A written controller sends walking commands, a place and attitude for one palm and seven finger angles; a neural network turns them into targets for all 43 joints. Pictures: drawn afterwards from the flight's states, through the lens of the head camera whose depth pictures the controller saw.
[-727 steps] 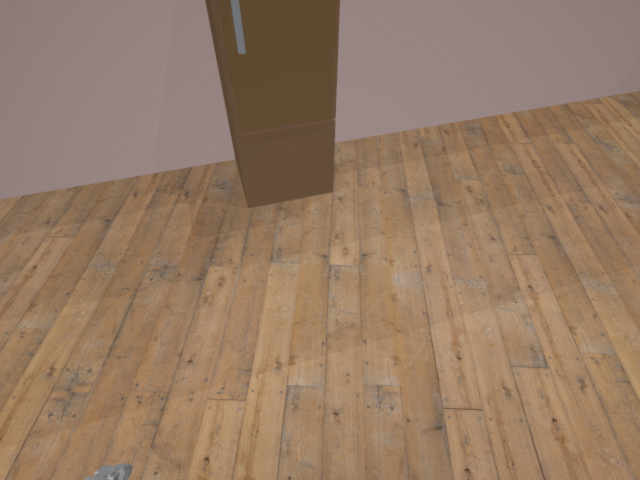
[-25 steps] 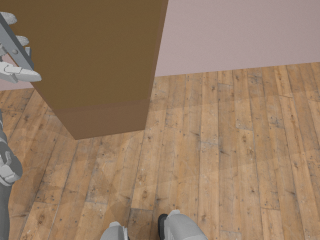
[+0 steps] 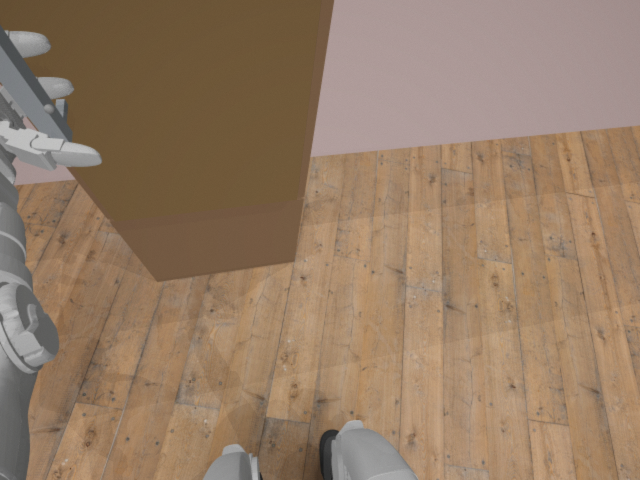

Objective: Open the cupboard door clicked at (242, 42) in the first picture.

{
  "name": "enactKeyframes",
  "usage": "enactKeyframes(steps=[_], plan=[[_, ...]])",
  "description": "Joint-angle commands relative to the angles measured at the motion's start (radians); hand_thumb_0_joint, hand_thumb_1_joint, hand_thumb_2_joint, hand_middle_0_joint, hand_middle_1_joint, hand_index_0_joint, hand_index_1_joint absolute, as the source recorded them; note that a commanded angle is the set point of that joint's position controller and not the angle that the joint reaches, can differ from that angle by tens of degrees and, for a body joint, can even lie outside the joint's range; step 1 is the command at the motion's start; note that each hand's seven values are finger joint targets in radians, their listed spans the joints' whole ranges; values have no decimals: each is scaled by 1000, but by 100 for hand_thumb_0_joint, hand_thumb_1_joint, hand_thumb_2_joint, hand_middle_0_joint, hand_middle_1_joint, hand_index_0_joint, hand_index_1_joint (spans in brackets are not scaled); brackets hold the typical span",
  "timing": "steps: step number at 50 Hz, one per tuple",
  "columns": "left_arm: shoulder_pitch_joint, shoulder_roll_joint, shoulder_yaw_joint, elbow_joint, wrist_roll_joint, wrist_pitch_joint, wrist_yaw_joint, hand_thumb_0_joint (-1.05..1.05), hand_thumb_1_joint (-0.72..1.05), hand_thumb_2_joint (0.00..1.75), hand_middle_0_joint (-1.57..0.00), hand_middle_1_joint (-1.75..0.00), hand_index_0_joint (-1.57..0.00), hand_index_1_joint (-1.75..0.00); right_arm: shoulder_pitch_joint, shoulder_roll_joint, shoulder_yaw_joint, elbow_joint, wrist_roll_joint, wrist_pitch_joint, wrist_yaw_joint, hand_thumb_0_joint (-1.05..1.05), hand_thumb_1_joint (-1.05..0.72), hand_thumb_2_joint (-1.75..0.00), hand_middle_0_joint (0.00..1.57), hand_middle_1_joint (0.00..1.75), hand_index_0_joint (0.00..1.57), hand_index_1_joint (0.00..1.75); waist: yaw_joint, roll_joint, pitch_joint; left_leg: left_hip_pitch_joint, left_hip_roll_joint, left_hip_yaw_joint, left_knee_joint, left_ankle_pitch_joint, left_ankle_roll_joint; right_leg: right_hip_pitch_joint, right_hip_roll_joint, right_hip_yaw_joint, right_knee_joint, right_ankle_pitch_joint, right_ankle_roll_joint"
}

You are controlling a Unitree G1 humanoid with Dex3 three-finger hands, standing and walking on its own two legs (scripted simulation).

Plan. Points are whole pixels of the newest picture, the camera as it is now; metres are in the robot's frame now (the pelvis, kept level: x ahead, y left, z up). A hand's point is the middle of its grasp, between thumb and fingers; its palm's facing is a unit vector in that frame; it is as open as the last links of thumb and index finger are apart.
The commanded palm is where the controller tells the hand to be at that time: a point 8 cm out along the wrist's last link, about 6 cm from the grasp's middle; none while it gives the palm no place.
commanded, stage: slide the fingers in behind the handle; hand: left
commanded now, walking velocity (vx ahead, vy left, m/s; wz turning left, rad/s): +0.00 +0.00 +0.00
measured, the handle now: (26, 72) +0.57 +0.28 +0.10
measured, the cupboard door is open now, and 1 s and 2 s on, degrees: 0 0 46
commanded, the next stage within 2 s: close the thumb around the handle in 0.10 s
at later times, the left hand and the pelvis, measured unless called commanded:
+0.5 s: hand (41, 111) +0.52 +0.26 +0.10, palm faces +0.08 -1.00 +0.00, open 11.4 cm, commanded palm +0.50 +0.29 +0.09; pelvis +0.00 +0.00 +0.00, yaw +0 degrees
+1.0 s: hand (42, 111) +0.52 +0.26 +0.10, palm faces +0.06 -1.00 +0.00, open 5.9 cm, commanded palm +0.50 +0.29 +0.09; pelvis -0.01 +0.01 +0.00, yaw -1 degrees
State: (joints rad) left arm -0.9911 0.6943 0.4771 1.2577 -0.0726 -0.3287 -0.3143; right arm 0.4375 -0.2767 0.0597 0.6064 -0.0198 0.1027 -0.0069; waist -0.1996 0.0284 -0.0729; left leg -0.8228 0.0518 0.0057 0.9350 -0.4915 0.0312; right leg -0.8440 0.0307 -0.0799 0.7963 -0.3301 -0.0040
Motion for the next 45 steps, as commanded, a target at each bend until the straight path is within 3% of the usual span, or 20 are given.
enactKeyframes(steps=[1, 3, 5, 10, 11, 13, 14, 17, 21, 24, 26, 28, 31, 33, 34, 35, 40, 43, 44, 45], plan=[[-450, 289, 14, -217, -12, -64, -17, 0, -50, 30, -30, -120, -30, -120, 203, -190, -66, -27, 3, -14, -22, 0, -90, -90, 20, 30, 20, 30, -19, 190, -486, 274, -19, -58, -94, 540, -9, 273, 24, 46, -25, 378, -12], [-434, 283, 23, -200, -22, -61, -19, 0, -50, 30, -30, -120, -30, -120, 212, -194, -67, -26, 0, -15, -23, 0, -90, -90, 20, 30, 20, 30, -21, 163, -481, 277, -17, -61, -92, 546, -7, 264, 27, 43, -24, 375, -14], [-455, 298, 31, -227, -25, -64, -21, 0, -50, 30, -30, -120, -30, -120, 214, -195, -69, -26, 0, -15, -24, 0, -90, -90, 20, 30, 20, 30, -15, 191, -511, 296, -16, -63, -89, 568, -13, 265, 26, 44, -22, 382, -12], [-412, 301, 42, -228, -23, -60, -17, 0, -50, 30, -30, -120, -30, -120, 217, -196, -71, -31, -1, -10, -18, 0, -90, -90, 20, 30, 20, 30, -4, 176, -513, 297, -14, -60, -90, 582, -12, 274, 28, 41, -23, 394, -13], [-414, 308, 43, -233, -24, -61, -17, 0, -44, 32, -30, -121, -30, -121, 213, -196, -71, -31, 0, -9, -20, 0, -90, -90, 20, 30, 20, 30, -7, 164, -497, 289, -12, -60, -93, 578, -12, 279, 28, 41, -25, 396, -11], [-418, 311, 51, -260, -27, -67, -20, 0, -33, 37, -31, -122, -31, -122, 214, -197, -73, -35, -1, -10, -18, 0, -90, -90, 20, 30, 20, 30, 1, 210, -513, 314, -11, -59, -91, 604, -14, 272, 28, 42, -21, 403, -17], [-389, 326, 67, -237, -28, -63, -18, 0, -28, 40, -32, -122, -32, -122, 215, -198, -74, -33, 0, -8, -18, 0, -90, -90, 20, 30, 20, 30, 6, 173, -512, 300, -11, -58, -92, 601, -13, 284, 29, 41, -22, 408, -14], [-399, 276, 26, -262, -31, -62, -22, 0, -11, 47, -33, -124, -33, -124, 203, -193, -73, -40, 3, -7, -15, 0, -90, -90, 20, 30, 20, 30, 2, 205, -491, 311, -12, -57, -100, 585, -16, 266, 29, 39, -28, 385, -13], [-398, 289, 38, -229, -33, -59, -16, 0, 12, 56, -34, -127, -34, -127, 204, -196, -72, -34, 2, -7, -18, 0, -90, -90, 20, 30, 20, 30, -8, 156, -453, 282, -11, -58, -100, 560, -12, 259, 29, 39, -31, 375, -10], [-386, 317, 62, -251, -32, -71, -19, 0, 28, 64, -36, -128, -36, -128, 203, -197, -73, -40, 2, -11, -19, 0, -90, -90, 20, 30, 20, 30, 9, 188, -506, 302, -13, -57, -98, 590, -16, 283, 27, 43, -22, 397, -14], [-382, 263, 21, -225, -33, -68, -26, 0, 40, 68, -36, -130, -36, -130, 196, -192, -71, -38, 4, -11, -17, 0, -90, -90, 20, 30, 20, 30, -5, 169, -461, 298, -12, -58, -97, 572, -17, 249, 29, 37, -26, 370, -12], [-402, 283, 33, -214, -36, -69, -27, 0, 51, 73, -37, -131, -37, -131, 197, -198, -69, -33, 3, -11, -22, 0, -90, -90, 20, 30, 20, 30, -9, 156, -436, 281, -12, -64, -99, 551, -13, 240, 28, 37, -26, 354, -16], [-443, 274, 16, -199, -30, -61, -26, 0, 68, 80, -38, -133, -38, -133, 196, -197, -67, -27, 2, -16, -25, 0, -90, -90, 20, 30, 20, 30, -20, 176, -437, 288, -13, -69, -98, 522, -18, 209, 26, 35, -27, 317, -12], [-430, 311, 45, -206, -26, -65, -23, 0, 79, 85, -39, -134, -39, -134, 203, -202, -67, -32, -1, -18, -26, 0, -90, -90, 20, 30, 20, 30, -6, 174, -477, 292, -13, -74, -93, 549, -18, 228, 26, 36, -16, 333, -16], [-447, 298, 28, -211, -23, -65, -25, 0, 84, 88, -40, -134, -40, -134, 201, -198, -66, -30, 0, -20, -26, 0, -90, -90, 20, 30, 20, 30, -14, 202, -490, 311, -12, -74, -88, 572, -24, 214, 24, 35, -14, 340, -14], [-442, 296, 27, -201, -21, -63, -25, 0, 90, 90, -40, -135, -40, -135, 203, -198, -66, -27, -1, -20, -24, 0, -90, -90, 20, 30, 20, 30, -14, 184, -482, 304, -11, -74, -84, 571, -24, 213, 26, 34, -15, 339, -13], [-454, 299, 31, -229, -27, -67, -29, 0, 90, 90, -40, -135, -40, -135, 205, -201, -67, -33, -3, -18, -23, 0, -90, -90, 20, 30, 20, 30, -13, 195, -499, 318, -8, -79, -85, 580, -27, 210, 28, 31, -13, 336, -13], [-418, 350, 83, -211, -34, -61, -22, 0, 90, 90, -40, -135, -40, -135, 204, -206, -68, -38, -2, -16, -25, 0, -90, -90, 20, 30, 20, 30, 2, 162, -492, 286, -10, -78, -86, 578, -23, 239, 28, 31, -11, 350, -16], [-417, 347, 76, -222, -29, -60, -20, 0, 90, 90, -40, -135, -40, -135, 200, -201, -66, -42, -1, -16, -23, 0, -90, -90, 20, 30, 20, 30, 7, 195, -504, 285, -12, -68, -86, 576, -23, 246, 27, 37, -12, 359, -13], [-400, 335, 64, -216, -22, -56, -18, 0, 90, 90, -40, -135, -40, -135, 202, -199, -66, -44, 0, -15, -22, 0, -90, -90, 20, 30, 20, 30, 7, 181, -491, 285, -11, -71, -89, 581, -24, 242, 27, 32, -12, 355, -14]])
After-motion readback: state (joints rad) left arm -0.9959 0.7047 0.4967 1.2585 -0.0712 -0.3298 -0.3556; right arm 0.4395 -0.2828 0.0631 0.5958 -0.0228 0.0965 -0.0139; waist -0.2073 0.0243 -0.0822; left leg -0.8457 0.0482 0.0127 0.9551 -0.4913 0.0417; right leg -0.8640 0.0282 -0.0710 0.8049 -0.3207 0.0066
